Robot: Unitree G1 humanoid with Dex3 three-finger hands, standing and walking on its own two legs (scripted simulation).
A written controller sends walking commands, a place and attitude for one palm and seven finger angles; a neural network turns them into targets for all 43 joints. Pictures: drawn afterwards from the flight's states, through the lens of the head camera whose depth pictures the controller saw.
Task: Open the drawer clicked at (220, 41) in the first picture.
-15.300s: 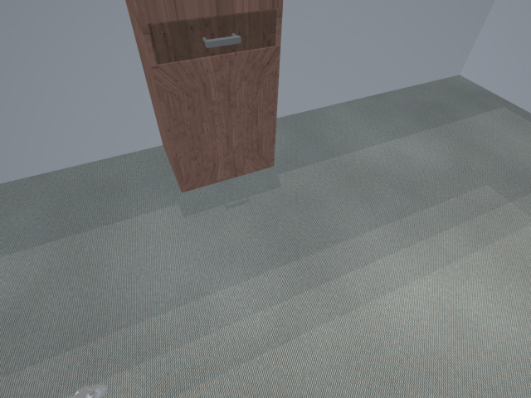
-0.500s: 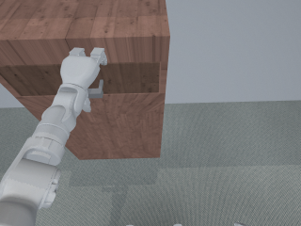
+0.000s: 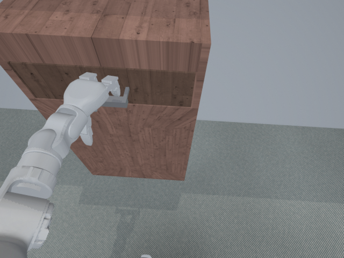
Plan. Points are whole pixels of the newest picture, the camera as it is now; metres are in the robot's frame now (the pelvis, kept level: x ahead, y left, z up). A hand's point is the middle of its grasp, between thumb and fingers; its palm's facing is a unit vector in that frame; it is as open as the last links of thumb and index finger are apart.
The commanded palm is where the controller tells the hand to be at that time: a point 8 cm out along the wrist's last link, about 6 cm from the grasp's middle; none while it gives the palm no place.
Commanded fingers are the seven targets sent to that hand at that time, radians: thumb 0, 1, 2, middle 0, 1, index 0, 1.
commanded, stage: move the hooked fingers above the handle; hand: left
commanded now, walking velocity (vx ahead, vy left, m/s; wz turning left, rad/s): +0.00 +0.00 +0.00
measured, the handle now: (104, 95) +0.53 +0.20 +0.02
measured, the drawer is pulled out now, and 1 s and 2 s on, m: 0.00 0.00 0.00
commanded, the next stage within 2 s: lower the fingers behind the handle in 0.96 s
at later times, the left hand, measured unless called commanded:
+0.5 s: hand (87, 106) +0.46 +0.22 +0.06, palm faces -0.19 +0.01 -0.98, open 13.8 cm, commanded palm +0.46 +0.21 +0.12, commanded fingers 0.00 -0.50 0.30 -0.30 -1.20 -0.30 -1.20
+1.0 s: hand (93, 96) +0.47 +0.20 +0.08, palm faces -0.12 -0.01 -0.99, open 13.7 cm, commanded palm +0.45 +0.21 +0.12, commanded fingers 0.00 -0.50 0.30 -0.30 -1.20 -0.30 -1.20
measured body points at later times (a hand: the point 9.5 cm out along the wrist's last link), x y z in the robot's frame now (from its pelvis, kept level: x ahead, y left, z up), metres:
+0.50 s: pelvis -0.01 +0.00 +0.00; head +0.05 -0.01 +0.45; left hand +0.46 +0.22 +0.11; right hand +0.03 -0.26 -0.12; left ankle -0.01 +0.08 -0.71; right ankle -0.02 -0.08 -0.71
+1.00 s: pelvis +0.00 +0.01 +0.01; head +0.04 +0.00 +0.45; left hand +0.47 +0.20 +0.13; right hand +0.04 -0.25 -0.13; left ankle -0.01 +0.08 -0.71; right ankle -0.02 -0.08 -0.71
